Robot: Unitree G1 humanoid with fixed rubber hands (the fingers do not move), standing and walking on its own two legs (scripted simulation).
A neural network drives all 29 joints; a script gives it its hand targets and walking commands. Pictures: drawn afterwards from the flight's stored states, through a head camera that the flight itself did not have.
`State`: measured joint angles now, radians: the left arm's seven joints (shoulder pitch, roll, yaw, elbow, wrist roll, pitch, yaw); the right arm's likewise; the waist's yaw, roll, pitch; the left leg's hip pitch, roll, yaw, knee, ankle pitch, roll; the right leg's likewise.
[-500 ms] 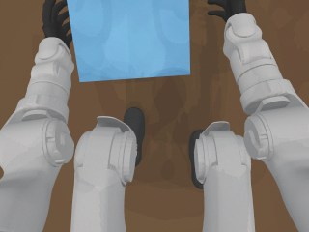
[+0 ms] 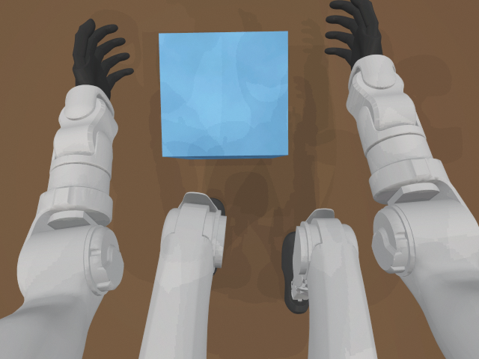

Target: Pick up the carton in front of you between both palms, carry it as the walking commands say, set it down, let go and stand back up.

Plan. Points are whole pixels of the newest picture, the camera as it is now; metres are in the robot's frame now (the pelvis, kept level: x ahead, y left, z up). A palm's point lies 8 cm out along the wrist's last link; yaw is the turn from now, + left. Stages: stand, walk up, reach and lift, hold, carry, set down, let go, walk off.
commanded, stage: set down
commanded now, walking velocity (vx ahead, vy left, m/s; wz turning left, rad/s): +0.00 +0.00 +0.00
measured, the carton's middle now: (227, 109) +0.49 +0.10 -0.31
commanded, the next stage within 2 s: let go in 0.66 s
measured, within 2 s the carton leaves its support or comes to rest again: neither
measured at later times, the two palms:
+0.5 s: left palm out of the picture +0.46 +0.29 +0.03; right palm out of the picture +0.54 -0.10 +0.03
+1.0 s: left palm out of the picture +0.39 +0.29 +0.15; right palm out of the picture +0.45 -0.13 +0.15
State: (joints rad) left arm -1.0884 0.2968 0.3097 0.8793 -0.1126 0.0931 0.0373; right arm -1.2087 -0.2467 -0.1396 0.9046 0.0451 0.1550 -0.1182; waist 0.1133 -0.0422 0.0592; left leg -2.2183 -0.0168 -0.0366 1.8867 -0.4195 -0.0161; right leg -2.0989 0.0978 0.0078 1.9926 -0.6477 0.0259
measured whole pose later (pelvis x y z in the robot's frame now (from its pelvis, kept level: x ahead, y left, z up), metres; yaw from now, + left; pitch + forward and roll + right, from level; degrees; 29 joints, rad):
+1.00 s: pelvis +0.07 +0.02 +0.26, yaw +1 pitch +35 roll -2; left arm -0.43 0.22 0.23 0.60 0.06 0.07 -0.11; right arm -0.49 -0.10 -0.19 0.60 -0.09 0.10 -0.09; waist 0.08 -0.02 -0.09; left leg -1.26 -0.02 -0.03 0.90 -0.25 0.02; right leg -1.15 0.06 0.06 0.93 -0.39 0.03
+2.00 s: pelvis +0.13 +0.00 +0.33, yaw +3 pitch -3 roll +1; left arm 0.22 0.25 0.03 0.42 0.02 0.16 -0.01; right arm 0.21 -0.21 -0.02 0.52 -0.02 0.07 0.01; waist 0.01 -0.03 0.05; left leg -0.20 -0.03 -0.04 0.49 -0.24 -0.01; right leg -0.08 0.02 0.06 0.49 -0.36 -0.01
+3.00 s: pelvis +0.13 +0.02 +0.34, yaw +2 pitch -2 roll +0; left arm 0.20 0.37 0.02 0.89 0.03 0.00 0.02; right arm 0.12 -0.36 -0.02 0.97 -0.02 -0.01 -0.02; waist 0.00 -0.03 0.02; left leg -0.18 -0.03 -0.02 0.43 -0.21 0.02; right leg -0.05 0.01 0.08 0.38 -0.29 0.01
